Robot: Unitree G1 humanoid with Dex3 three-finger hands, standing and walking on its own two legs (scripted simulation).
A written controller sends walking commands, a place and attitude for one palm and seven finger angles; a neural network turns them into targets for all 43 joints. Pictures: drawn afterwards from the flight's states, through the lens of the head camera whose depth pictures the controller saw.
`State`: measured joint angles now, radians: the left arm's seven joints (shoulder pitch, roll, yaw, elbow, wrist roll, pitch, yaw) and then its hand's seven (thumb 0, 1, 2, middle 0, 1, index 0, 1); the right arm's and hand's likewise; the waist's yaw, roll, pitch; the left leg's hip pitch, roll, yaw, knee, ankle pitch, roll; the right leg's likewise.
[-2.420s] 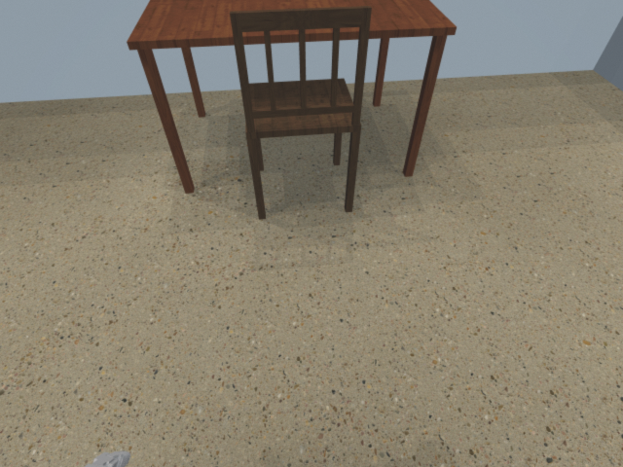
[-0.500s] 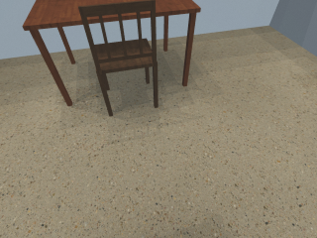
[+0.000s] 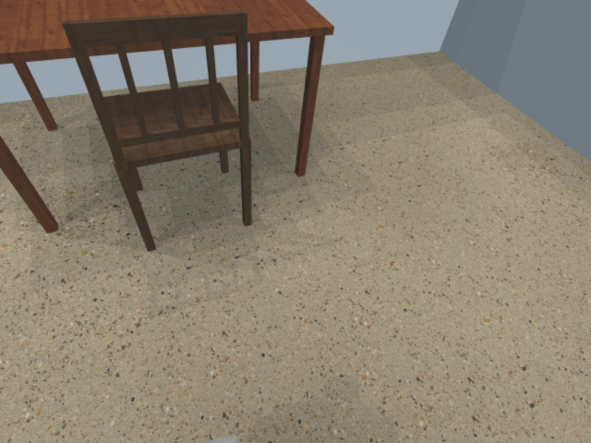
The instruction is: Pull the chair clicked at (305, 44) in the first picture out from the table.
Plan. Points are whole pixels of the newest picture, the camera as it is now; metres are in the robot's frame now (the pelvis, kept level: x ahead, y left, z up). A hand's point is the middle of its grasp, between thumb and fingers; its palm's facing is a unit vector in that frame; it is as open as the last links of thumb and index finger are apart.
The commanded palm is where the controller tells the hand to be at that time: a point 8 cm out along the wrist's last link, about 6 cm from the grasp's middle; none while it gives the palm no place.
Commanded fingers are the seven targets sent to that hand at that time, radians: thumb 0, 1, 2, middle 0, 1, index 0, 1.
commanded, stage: walk to a spot facing it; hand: left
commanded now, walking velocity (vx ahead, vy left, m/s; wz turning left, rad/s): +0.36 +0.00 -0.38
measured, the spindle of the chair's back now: (174, 88) +0.97 +0.42 -0.08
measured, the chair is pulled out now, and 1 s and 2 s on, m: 0.00 0.00 0.00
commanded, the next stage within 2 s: turn to face it in 0.62 s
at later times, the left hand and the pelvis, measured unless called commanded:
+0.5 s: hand (254, 298) +0.39 +0.10 -0.16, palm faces -0.28 -0.95 -0.15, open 7.4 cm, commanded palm none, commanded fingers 0.00 0.90 0.90 -0.20 -0.30 -0.20 -0.30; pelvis +0.22 -0.03 -0.01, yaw -12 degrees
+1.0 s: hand (230, 268) +0.47 +0.16 -0.18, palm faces -0.13 -0.98 -0.16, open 7.3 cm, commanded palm none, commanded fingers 0.00 0.90 0.90 -0.20 -0.30 -0.20 -0.30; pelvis +0.41 -0.01 +0.01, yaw -11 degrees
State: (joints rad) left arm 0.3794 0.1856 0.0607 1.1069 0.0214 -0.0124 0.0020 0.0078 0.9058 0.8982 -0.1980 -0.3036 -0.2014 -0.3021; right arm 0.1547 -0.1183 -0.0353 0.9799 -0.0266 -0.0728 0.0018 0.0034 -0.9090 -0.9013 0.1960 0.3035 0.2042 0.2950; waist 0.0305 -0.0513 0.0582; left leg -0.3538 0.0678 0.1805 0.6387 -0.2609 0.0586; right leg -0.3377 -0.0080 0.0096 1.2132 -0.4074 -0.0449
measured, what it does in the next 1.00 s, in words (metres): walks ahead: right foot, then left foot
